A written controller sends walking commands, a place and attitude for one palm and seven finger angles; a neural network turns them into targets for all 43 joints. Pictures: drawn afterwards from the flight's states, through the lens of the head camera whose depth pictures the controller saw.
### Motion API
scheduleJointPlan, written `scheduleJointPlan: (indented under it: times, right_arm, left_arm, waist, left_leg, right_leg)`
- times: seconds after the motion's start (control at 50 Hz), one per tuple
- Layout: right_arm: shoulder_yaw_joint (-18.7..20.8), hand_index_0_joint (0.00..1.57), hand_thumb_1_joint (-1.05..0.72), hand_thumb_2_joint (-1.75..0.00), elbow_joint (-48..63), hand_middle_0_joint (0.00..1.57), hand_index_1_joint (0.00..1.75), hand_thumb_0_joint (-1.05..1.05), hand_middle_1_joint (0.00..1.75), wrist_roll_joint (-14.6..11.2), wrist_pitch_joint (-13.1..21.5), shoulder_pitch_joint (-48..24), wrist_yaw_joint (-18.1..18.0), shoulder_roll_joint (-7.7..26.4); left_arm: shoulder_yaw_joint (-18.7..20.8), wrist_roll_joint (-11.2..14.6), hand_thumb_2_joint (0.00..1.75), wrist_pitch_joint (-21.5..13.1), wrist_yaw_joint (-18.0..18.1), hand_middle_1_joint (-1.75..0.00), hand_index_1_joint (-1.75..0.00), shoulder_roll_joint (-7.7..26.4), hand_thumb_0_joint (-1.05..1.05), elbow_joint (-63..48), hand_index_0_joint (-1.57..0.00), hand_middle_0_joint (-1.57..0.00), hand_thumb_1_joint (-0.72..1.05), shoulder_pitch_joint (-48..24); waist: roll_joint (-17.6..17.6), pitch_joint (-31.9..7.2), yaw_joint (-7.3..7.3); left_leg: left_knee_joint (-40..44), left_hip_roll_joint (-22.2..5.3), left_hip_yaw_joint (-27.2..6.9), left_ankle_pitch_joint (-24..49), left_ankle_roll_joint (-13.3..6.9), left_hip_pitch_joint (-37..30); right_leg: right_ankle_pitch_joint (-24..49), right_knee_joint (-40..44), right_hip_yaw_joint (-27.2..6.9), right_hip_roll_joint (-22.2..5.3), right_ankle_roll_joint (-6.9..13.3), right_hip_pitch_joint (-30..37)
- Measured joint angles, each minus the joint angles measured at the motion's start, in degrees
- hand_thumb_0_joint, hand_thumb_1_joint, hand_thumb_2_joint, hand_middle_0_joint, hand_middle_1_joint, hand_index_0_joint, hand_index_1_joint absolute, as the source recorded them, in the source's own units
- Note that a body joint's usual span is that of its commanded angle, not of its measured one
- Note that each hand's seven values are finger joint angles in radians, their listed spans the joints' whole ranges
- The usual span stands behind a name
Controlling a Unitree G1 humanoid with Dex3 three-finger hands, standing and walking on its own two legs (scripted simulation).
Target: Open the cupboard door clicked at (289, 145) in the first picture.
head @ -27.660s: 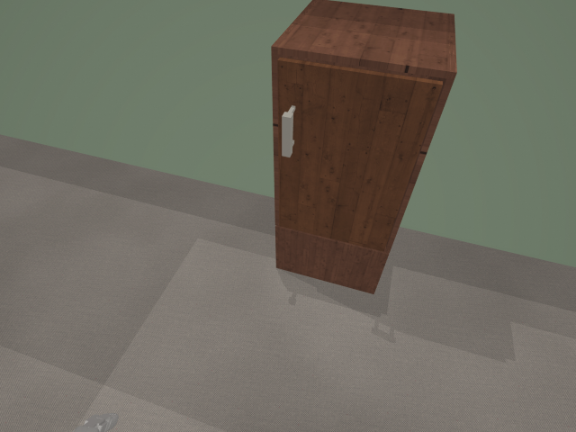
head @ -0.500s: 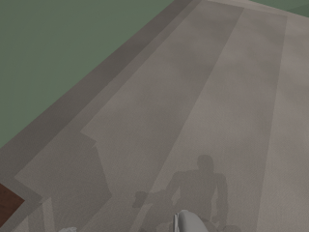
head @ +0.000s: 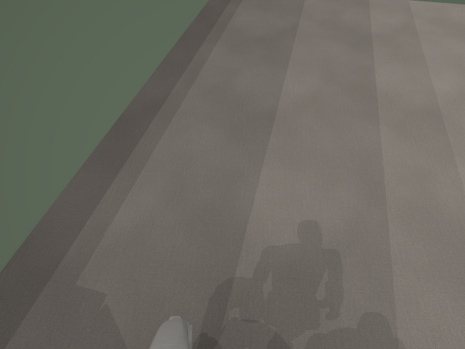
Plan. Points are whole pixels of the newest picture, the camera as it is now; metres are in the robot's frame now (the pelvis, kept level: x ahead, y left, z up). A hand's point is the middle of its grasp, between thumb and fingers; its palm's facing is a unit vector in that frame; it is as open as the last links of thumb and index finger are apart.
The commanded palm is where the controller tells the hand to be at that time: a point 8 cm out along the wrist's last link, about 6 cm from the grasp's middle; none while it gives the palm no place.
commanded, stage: walk to a spot facing it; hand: left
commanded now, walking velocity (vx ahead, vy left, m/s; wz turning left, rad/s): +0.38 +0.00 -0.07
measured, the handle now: out of the picture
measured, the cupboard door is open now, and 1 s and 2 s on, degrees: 52 52 52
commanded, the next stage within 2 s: turn to face it in 0.58 s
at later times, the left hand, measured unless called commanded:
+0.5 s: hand (149, 287) +0.27 +0.21 -0.18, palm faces -0.01 -0.99 -0.11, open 7.4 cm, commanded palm none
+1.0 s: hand (202, 164) +0.61 +0.12 -0.16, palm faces -0.10 -0.98 -0.17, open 7.2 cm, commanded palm none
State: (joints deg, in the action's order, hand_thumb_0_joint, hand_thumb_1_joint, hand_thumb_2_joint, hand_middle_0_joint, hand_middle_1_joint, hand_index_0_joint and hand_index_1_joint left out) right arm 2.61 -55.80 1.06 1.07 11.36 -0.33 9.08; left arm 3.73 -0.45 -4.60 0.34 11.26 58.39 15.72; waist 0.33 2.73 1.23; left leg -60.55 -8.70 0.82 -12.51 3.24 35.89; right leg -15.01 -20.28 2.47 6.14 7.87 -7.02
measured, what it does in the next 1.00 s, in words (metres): walks ahead: left foot, then right foot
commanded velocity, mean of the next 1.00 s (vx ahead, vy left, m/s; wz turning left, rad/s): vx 0.21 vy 0.00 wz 0.02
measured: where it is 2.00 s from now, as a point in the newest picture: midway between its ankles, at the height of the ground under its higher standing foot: (252, 267)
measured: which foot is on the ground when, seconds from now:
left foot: up 0.00-0.28, down 0.30-0.82, up 0.84-1.00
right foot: down 0.00-0.30, up 0.32-0.78, down 0.80-1.00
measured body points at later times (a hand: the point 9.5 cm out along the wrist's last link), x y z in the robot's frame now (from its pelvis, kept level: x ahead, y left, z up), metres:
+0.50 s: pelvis +0.27 +0.05 +0.00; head +0.30 +0.07 +0.45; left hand +0.27 +0.26 -0.17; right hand +0.27 -0.20 -0.14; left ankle +0.25 +0.09 -0.74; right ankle +0.22 -0.11 -0.63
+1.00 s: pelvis +0.47 -0.02 +0.00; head +0.51 -0.03 +0.44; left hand +0.62 +0.17 -0.15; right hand +0.40 -0.22 -0.16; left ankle +0.45 +0.13 -0.65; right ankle +0.47 -0.09 -0.74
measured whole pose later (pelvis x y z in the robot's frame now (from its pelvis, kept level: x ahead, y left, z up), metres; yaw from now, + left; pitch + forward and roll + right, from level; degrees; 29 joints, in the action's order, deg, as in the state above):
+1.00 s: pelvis +0.47 -0.02 +0.00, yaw -5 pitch +1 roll +1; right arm 1.3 -62.1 0.0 -1.5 18.6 -1.0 5.9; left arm 2.0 0.2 -3.8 1.8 7.9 55.2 5.5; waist -1.1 4.5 4.1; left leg -65.7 -5.5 1.7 -24.1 2.8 28.4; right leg -14.6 -27.6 11.6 -1.3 4.6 -14.1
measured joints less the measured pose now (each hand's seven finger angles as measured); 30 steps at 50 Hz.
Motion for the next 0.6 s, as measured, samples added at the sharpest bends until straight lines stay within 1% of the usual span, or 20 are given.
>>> scheduleJointPlan:
  times: [0.06, 0.12, 0.2, 0.24, 0.26, 0.28, 0.3, 0.32, 0.34, 0.36, 0.38, 0.4, 0.42, 0.44, 0.5, 0.54, 0.6]
  right_arm:
    - [0.14, 0.2, -0.91, -0.9, 0.45, 0.19, 0.3, 0.0, 0.29, -0.26, -0.35, -3.24, 0.31, 0.67]
    - [0.09, 0.2, -0.91, -0.9, 0.46, 0.19, 0.3, 0.0, 0.29, -0.43, -0.7, -5.71, 0.76, 1.04]
    - [-0.28, 0.2, -0.91, -0.9, 0.29, 0.19, 0.3, 0.0, 0.29, -0.49, -0.88, -8.5, 1.26, 0.78]
    - [-0.61, 0.2, -0.91, -0.9, 0.29, 0.19, 0.3, 0.0, 0.29, -0.47, -0.48, -9.52, 1.24, 0.33]
    - [-0.77, 0.2, -0.91, -0.9, 0.26, 0.19, 0.3, 0.0, 0.29, -0.43, -0.06, -9.72, 1.14, 0.07]
    - [-0.96, 0.2, -0.91, -0.9, 0.26, 0.19, 0.3, 0.0, 0.29, -0.33, 0.5, -9.58, 1.01, -0.19]
    - [-1.18, 0.2, -0.91, -0.9, 0.39, 0.19, 0.3, 0.0, 0.29, -0.02, 1.19, -9.05, 0.88, -0.31]
    - [-1.2, 0.2, -0.91, -0.9, 0.46, 0.19, 0.3, 0.0, 0.29, 0.37, 1.94, -8.46, 0.63, -0.66]
    - [-1.31, 0.2, -0.91, -0.9, 0.48, 0.19, 0.3, 0.0, 0.29, 0.37, 2.4, -7.51, 0.44, -0.87]
    - [-1.36, 0.2, -0.91, -0.9, 0.43, 0.19, 0.3, 0.0, 0.29, 0.26, 2.52, -6.16, 0.29, -0.9]
    - [-1.27, 0.2, -0.91, -0.9, 0.1, 0.2, 0.3, 0.0, 0.29, 0.21, 2.59, -4.6, 0.04, -0.85]
    - [-1.15, 0.2, -0.91, -0.9, -0.5, 0.2, 0.3, 0.0, 0.29, 0.19, 2.7, -2.96, -0.31, -0.81]
    - [-1.09, 0.2, -0.91, -0.9, -1.29, 0.2, 0.3, 0.0, 0.29, 0.19, 2.88, -1.27, -0.63, -0.8]
    - [-0.52, 0.2, -0.92, -0.9, -2.07, 0.2, 0.3, -0.01, 0.29, -0.08, 3.2, 0.32, -1.29, -0.7]
    - [-0.32, 0.2, -0.95, -0.9, -4.6, 0.2, 0.3, -0.01, 0.29, -0.29, 3.64, 4.6, -1.81, 0.28]
    - [-0.66, 0.2, -0.95, -0.9, -5.92, 0.2, 0.3, -0.01, 0.29, -0.37, 3.52, 7.39, -1.8, 0.34]
    - [-1.26, 0.2, -0.94, -0.9, -7.12, 0.19, 0.3, -0.01, 0.29, -0.35, 3.18, 11.16, -1.88, -0.07]
  left_arm:
    - [-0.61, -0.05, 0.9, -0.37, 0.24, -0.3, -0.3, -1.0, -0.01, 1.58, -0.2, -0.2, 0.94, 3.74]
    - [-1.28, -0.17, 0.9, -0.48, 0.53, -0.3, -0.3, -2.27, -0.01, 3.05, -0.19, -0.2, 0.93, 7.35]
    - [-2.09, -0.47, 0.9, -0.41, 1.07, -0.3, -0.3, -3.78, 0.0, 5.03, -0.19, -0.2, 0.92, 11.61]
    - [-2.37, -0.6, 0.9, -0.26, 1.17, -0.3, -0.3, -4.33, 0.0, 6.25, -0.19, -0.2, 0.91, 13.26]
    - [-2.45, -0.69, 0.9, -0.17, 1.18, -0.3, -0.3, -4.57, 0.0, 6.99, -0.19, -0.2, 0.91, 13.92]
    - [-2.49, -0.69, 0.9, -0.02, 1.13, -0.3, -0.3, -4.81, 0.0, 7.75, -0.19, -0.2, 0.91, 14.61]
    - [-2.47, -0.5, 0.9, 0.19, 0.99, -0.3, -0.3, -5.22, 0.0, 8.36, -0.2, -0.2, 0.91, 15.46]
    - [-2.49, -0.11, 0.9, 0.61, 0.71, -0.3, -0.3, -5.34, 0.0, 8.84, -0.2, -0.2, 0.91, 15.39]
    - [-2.51, 0.04, 0.9, 1.08, 0.49, -0.3, -0.3, -5.34, 0.0, 9.05, -0.2, -0.2, 0.91, 14.81]
    - [-2.47, -0.03, 0.9, 1.57, 0.32, -0.3, -0.3, -5.28, 0.0, 8.9, -0.2, -0.2, 0.91, 13.94]
    - [-2.26, -0.31, 0.9, 1.97, 0.1, -0.3, -0.3, -5.14, 0.0, 8.51, -0.2, -0.2, 0.91, 12.7]
    - [-1.92, -0.66, 0.9, 2.28, -0.19, -0.3, -0.3, -4.92, 0.01, 7.87, -0.2, -0.2, 0.91, 11.1]
    - [-1.61, -0.97, 0.9, 2.51, -0.47, -0.3, -0.3, -4.62, 0.01, 6.96, -0.2, -0.2, 0.91, 9.34]
    - [-1.32, -1.21, 0.9, 2.62, -0.66, -0.3, -0.3, -4.35, 0.01, 5.85, -0.2, -0.2, 0.91, 7.56]
    - [-0.58, -1.47, 0.9, 2.62, -0.86, -0.3, -0.3, -3.44, 0.0, 2.7, -0.19, -0.2, 0.91, 2.74]
    - [0.05, -1.69, 0.9, 3.08, -0.5, -0.3, -0.3, -2.3, 0.01, 1.48, -0.19, -0.2, 0.92, 0.09]
    - [0.8, -1.46, 0.9, 3.83, -0.99, -0.3, -0.3, -0.32, 0.01, 0.42, -0.19, -0.2, 0.93, -3.06]
  waist:
    - [0.7, -0.71, -1.52]
    - [0.91, -1.1, -2.93]
    - [0.03, -0.74, -4.71]
    - [-0.84, -0.23, -5.01]
    - [-1.17, 0.02, -4.89]
    - [-1.31, 0.11, -4.56]
    - [-0.86, -0.19, -4.18]
    - [-1.26, -0.17, -3.66]
    - [-1.82, -0.03, -3.53]
    - [-2.13, -0.09, -3.46]
    - [-2.18, -0.24, -3.35]
    - [-2.12, -0.3, -3.26]
    - [-2.03, -0.24, -3.23]
    - [-1.99, -0.1, -3.25]
    - [-1.93, 0.26, -3.1]
    - [-2.08, 0.28, -2.74]
    - [-2.04, 0.38, -1.78]
  left_leg:
    - [3.39, 0.98, 0.59, 2.35, -0.17, 1.36]
    - [6.62, 2.49, 2.03, 3.76, -0.6, 1.39]
    - [13.0, 5.05, 4.62, 2.7, -1.79, -0.86]
    - [17.97, 7.0, 6.22, 0.67, -3.09, -3.59]
    - [20.62, 8.1, 6.95, 0.12, -3.93, -5.52]
    - [23.65, 9.02, 7.55, 0.95, -5.01, -8.09]
    - [26.08, 9.09, 7.33, 2.32, -6.81, -10.74]
    - [24.88, 9.19, 7.59, 1.2, -8.26, -11.21]
    - [23.64, 9.34, 8.24, -0.93, -9.16, -12.02]
    - [23.54, 9.48, 8.72, -2.74, -9.61, -13.33]
    - [24.39, 9.6, 8.91, -3.84, -9.7, -14.85]
    - [25.96, 9.72, 8.89, -4.18, -9.36, -16.54]
    - [27.98, 9.8, 8.81, -3.7, -8.64, -18.3]
    - [30.06, 9.97, 8.81, -3.46, -8.58, -20.05]
    - [35.52, 9.94, 9.17, -3.23, -8.68, -25.07]
    - [38.09, 9.61, 9.74, -3.63, -8.26, -28.06]
    - [40.46, 8.92, 10.8, -5.11, -7.37, -31.9]
  right_leg:
    - [-1.17, 2.58, -1.34, 0.19, -0.29, 3.99]
    - [-2.85, 4.61, -2.28, 0.28, -0.53, 7.83]
    - [-5.78, 6.26, -3.59, 0.09, -1.05, 12.49]
    - [-7.86, 5.44, -3.99, -0.3, -1.49, 14.26]
    - [-8.98, 3.71, -3.91, -0.41, -1.88, 14.66]
    - [-10.16, -0.09, -3.65, -0.33, -2.46, 14.15]
    - [-11.14, -7.22, -3.18, 0.24, -3.39, 11.83]
    - [-11.12, -19.05, -2.56, -0.12, -4.35, 7.35]
    - [-11.11, -31.44, -2.61, -0.84, -4.65, 2.45]
    - [-10.65, -41.53, -2.59, -1.75, -4.89, -2.2]
    - [-9.11, -48.63, -2.39, -2.9, -5.17, -6.57]
    - [-7.0, -52.9, -2.25, -4.23, -5.47, -10.55]
    - [-4.85, -54.9, -2.32, -5.62, -5.79, -14.15]
    - [-2.92, -55.3, -2.78, -6.91, -6.12, -17.46]
    - [1.25, -52.15, -4.16, -9.53, -7.01, -25.36]
    - [3.76, -49.38, -4.23, -10.36, -7.32, -29.12]
    - [8.11, -43.53, -2.5, -10.69, -7.43, -31.95]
